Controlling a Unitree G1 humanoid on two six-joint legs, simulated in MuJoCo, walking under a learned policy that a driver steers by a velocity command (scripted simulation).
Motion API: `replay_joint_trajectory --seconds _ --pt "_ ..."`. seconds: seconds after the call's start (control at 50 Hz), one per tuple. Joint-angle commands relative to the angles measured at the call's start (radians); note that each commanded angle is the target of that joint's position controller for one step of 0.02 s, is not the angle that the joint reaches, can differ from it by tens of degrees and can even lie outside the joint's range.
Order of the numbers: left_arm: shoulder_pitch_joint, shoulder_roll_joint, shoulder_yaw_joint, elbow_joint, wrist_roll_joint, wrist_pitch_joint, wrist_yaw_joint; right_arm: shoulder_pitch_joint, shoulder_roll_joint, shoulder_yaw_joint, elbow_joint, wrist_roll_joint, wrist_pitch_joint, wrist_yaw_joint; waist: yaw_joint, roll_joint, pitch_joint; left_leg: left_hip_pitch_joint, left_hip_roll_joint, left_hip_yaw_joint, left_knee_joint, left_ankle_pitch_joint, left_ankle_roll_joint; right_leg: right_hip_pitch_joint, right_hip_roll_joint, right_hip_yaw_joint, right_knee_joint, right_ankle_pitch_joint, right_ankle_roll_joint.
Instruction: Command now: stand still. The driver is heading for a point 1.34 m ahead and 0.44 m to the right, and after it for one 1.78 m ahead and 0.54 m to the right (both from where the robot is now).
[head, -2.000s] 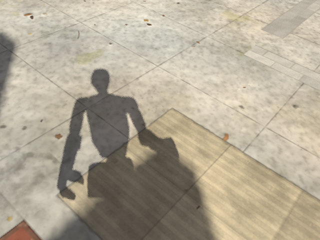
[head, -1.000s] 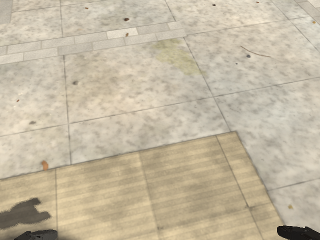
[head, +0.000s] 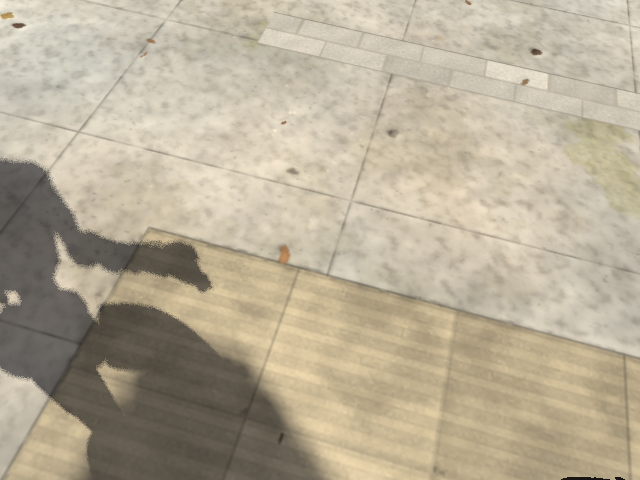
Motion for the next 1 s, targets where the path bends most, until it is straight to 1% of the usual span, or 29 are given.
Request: replay_joint_trajectory --seconds 0.02,0.04,0.1,0.16,0.22,0.26,0.32,0.4,0.44,0.46,0.48,0.5,0.52,0.54,0.56,0.58,0.62,0.68,0.72,0.78,0.82,0.86,0.88,0.9,0.92,0.94,0.96,0.98,1.0 --pt "0.075 0.018 -0.005 -0.015 -0.012 0.004 0.006 -0.048 -0.029 0.009 -0.044 -0.027 -0.040 -0.007 0.005 0.170 -0.178 0.085 0.218 -0.083 -0.216 0.237 0.147 0.141 -0.037 0.036 -0.099 0.096 0.019" --pt "0.050 0.012 -0.010 -0.027 -0.014 0.005 0.005 -0.049 -0.037 0.008 -0.032 -0.032 -0.041 -0.009 -0.010 0.185 -0.138 0.075 0.215 -0.063 -0.235 0.163 0.138 0.158 -0.040 0.044 -0.172 0.105 0.018" --pt "-0.030 0.054 -0.004 -0.083 -0.018 0.010 -0.004 -0.033 -0.138 -0.025 -0.014 -0.030 -0.026 -0.020 -0.058 0.210 -0.038 0.111 0.273 -0.096 -0.259 0.057 0.167 0.085 -0.040 0.014 -0.261 0.043 0.015" --pt "-0.033 0.045 -0.001 -0.113 -0.025 0.017 -0.015 0.005 -0.150 -0.041 -0.006 -0.015 -0.012 -0.024 -0.083 0.174 -0.019 0.187 0.338 -0.133 -0.241 0.071 0.201 -0.004 -0.063 0.004 -0.253 -0.057 0.014" --pt "-0.040 0.041 -0.001 -0.147 -0.025 0.007 -0.038 0.083 -0.190 -0.067 0.015 0.013 -0.032 -0.024 -0.105 0.165 -0.050 0.289 0.418 -0.250 -0.349 -0.375 0.200 -0.111 -0.088 -0.011 -0.223 -0.079 -0.026" --pt "-0.064 0.032 -0.001 -0.164 -0.038 -0.004 -0.052 0.089 -0.189 -0.074 0.030 0.019 -0.056 -0.023 -0.093 0.140 -0.018 0.329 0.434 -0.244 -0.387 -0.452 0.174 -0.163 -0.106 0.001 -0.249 -0.080 -0.066" --pt "-0.057 0.006 -0.008 -0.162 -0.053 -0.016 -0.072 0.066 -0.192 -0.086 0.049 0.013 -0.086 -0.008 -0.071 0.132 -0.013 0.329 0.398 -0.105 -0.392 -0.364 0.136 -0.101 -0.118 -0.022 -0.333 -0.074 -0.110" --pt "-0.022 0.009 -0.013 -0.148 -0.053 -0.013 -0.094 0.039 -0.216 -0.098 0.070 0.018 -0.088 0.017 -0.048 0.116 -0.016 0.263 0.370 0.049 -0.353 -0.338 0.107 0.063 -0.084 -0.121 -0.440 -0.071 -0.140" --pt "0.103 0.027 0.001 -0.103 -0.050 -0.006 -0.092 -0.016 -0.219 -0.094 0.078 0.025 -0.079 0.032 0.034 0.087 -0.042 0.157 0.316 0.165 -0.204 -0.256 0.070 0.299 -0.006 -0.224 -0.540 0.013 -0.167" --pt "0.240 0.079 0.029 -0.053 -0.047 -0.003 -0.084 -0.037 -0.203 -0.087 0.080 0.023 -0.081 0.037 0.108 0.049 -0.090 0.067 0.261 0.240 0.006 -0.044 0.041 0.502 0.073 -0.277 -0.565 0.002 -0.192" --pt "0.485 0.180 0.074 0.010 -0.049 -0.003 -0.076 -0.095 -0.155 -0.068 0.051 0.015 -0.087 0.038 0.228 -0.070 -0.137 -0.171 0.192 0.296 0.450 0.121 -0.014 0.791 0.053 -0.122 -0.601 -0.058 -0.267" --pt "0.473 0.311 0.088 -0.027 -0.049 -0.027 -0.079 -0.138 -0.027 -0.030 -0.036 0.003 -0.108 0.033 0.150 -0.332 -0.062 -0.622 0.032 0.192 0.847 -0.345 -0.086 0.863 -0.173 0.497 -0.819 -0.253 -0.419" --pt "0.405 0.242 0.063 -0.097 -0.052 -0.065 -0.095 -0.207 -0.100 -0.030 -0.085 0.028 -0.148 0.036 0.162 -0.198 -0.111 -0.805 0.001 -0.044 0.968 -0.307 -0.074 0.899 -0.285 0.849 -1.018 -0.411 -0.505" --pt "0.371 0.196 0.047 -0.102 -0.041 -0.080 -0.095 -0.222 -0.143 -0.034 -0.096 0.058 -0.172 0.049 0.138 -0.110 -0.076 -0.859 0.059 -0.076 0.961 -0.226 -0.057 0.898 -0.320 0.803 -1.026 -0.359 -0.493" --pt "0.343 0.162 0.036 -0.111 -0.033 -0.080 -0.091 -0.178 -0.144 -0.026 -0.074 0.043 -0.184 0.054 0.097 -0.039 -0.059 -0.810 0.091 -0.080 0.891 -0.159 -0.055 0.824 -0.292 0.702 -0.996 -0.318 -0.469" --pt "0.290 0.134 0.023 -0.124 -0.027 -0.074 -0.083 -0.135 -0.143 -0.025 -0.050 0.016 -0.186 0.053 0.049 -0.011 -0.019 -0.735 0.116 -0.081 0.805 -0.089 -0.065 0.710 -0.246 0.591 -0.985 -0.262 -0.443" --pt "0.214 0.100 0.004 -0.152 -0.005 -0.074 -0.060 -0.109 -0.173 -0.037 -0.024 0.003 -0.173 0.059 -0.004 0.004 0.042 -0.608 0.124 -0.081 0.662 0.012 -0.093 0.536 -0.172 0.470 -1.012 -0.168 -0.411" --pt "0.200 0.092 -0.004 -0.118 -0.006 -0.079 -0.020 -0.180 -0.110 -0.007 -0.014 -0.002 -0.154 0.060 0.001 -0.002 0.076 -0.455 0.081 0.006 0.372 0.241 -0.135 0.397 -0.072 0.235 -1.059 0.109 -0.354" --pt "0.268 0.086 -0.007 -0.065 -0.018 -0.084 -0.005 -0.278 -0.052 0.019 -0.019 0.018 -0.154 0.069 0.054 -0.037 0.088 -0.308 0.045 0.070 0.195 0.407 -0.120 0.349 -0.055 0.137 -1.125 0.187 -0.310" --pt "0.331 0.093 -0.007 -0.003 -0.033 -0.095 -0.014 -0.346 -0.071 0.011 -0.036 0.048 -0.148 0.083 0.076 -0.063 0.123 -0.314 0.040 0.072 0.007 0.444 -0.057 0.525 -0.102 0.082 -1.165 0.283 -0.271" --pt "0.341 0.109 -0.005 0.028 -0.017 -0.092 -0.020 -0.343 -0.097 -0.002 -0.042 0.052 -0.146 0.095 0.055 -0.088 0.085 -0.311 0.006 0.099 -0.038 0.388 0.000 0.683 -0.137 0.033 -1.089 0.628 -0.238" --pt "0.333 0.148 0.005 0.043 0.021 -0.081 -0.015 -0.259 -0.139 -0.026 -0.035 0.059 -0.132 0.093 -0.008 -0.148 -0.028 -0.210 -0.072 0.156 0.026 0.276 0.051 0.808 -0.160 -0.014 -0.932 1.161 -0.206" --pt "0.313 0.162 0.010 0.042 0.045 -0.071 -0.011 -0.125 -0.173 -0.046 -0.008 0.069 -0.118 0.087 -0.082 -0.177 -0.107 -0.083 -0.100 0.166 0.076 0.219 0.075 0.824 -0.168 -0.033 -0.771 1.393 -0.196" --pt "0.244 0.174 0.014 0.026 0.058 -0.062 -0.010 0.102 -0.210 -0.066 0.050 0.071 -0.101 0.074 -0.197 -0.171 -0.202 0.151 -0.096 0.152 0.077 0.242 0.106 0.756 -0.160 -0.066 -0.517 1.530 -0.176" --pt "0.177 0.181 0.016 -0.005 0.061 -0.065 -0.006 0.350 -0.239 -0.079 0.106 0.064 -0.077 0.055 -0.307 -0.072 -0.298 0.527 -0.025 0.019 0.134 0.168 0.127 0.464 -0.118 -0.056 -0.160 1.335 -0.150" --pt "0.343 -0.037 -0.036 -0.042 0.042 -0.087 -0.031 0.367 -0.288 -0.082 0.128 0.038 -0.096 0.064 -0.113 0.385 -0.397 0.905 0.231 -0.581 0.087 -0.253 0.357 -0.071 0.106 0.051 0.348 0.002 -0.058" --pt "0.267 0.058 -0.043 -0.059 -0.013 -0.137 -0.050 0.371 -0.201 -0.079 0.128 0.029 -0.097 0.060 -0.181 0.328 -0.502 0.924 0.274 -0.922 -0.201 -0.510 0.369 -0.147 0.134 0.170 0.403 -0.066 -0.096" --pt "0.140 0.095 -0.033 -0.102 -0.051 -0.162 -0.055 0.325 -0.182 -0.076 0.117 0.011 -0.103 0.048 -0.174 0.239 -0.315 0.793 0.262 -0.844 -0.249 -0.466 0.313 -0.211 0.077 0.193 0.366 -0.010 -0.127" --pt "0.058 0.089 -0.046 -0.132 -0.040 -0.181 -0.050 0.283 -0.165 -0.069 0.113 0.012 -0.110 0.051 -0.132 0.058 -0.220 0.604 0.227 -0.760 -0.277 -0.337 0.282 -0.159 0.046 0.182 0.275 0.025 -0.149"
